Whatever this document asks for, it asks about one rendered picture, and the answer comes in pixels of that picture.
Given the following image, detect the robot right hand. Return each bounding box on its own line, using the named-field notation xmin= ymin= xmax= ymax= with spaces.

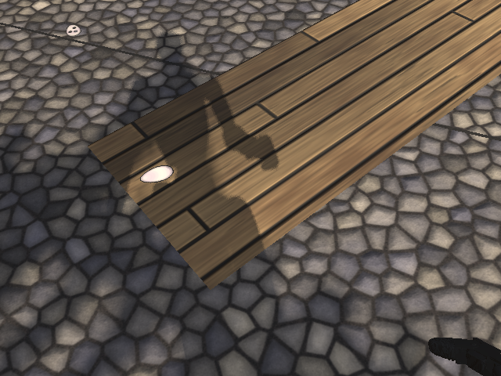
xmin=428 ymin=338 xmax=501 ymax=376

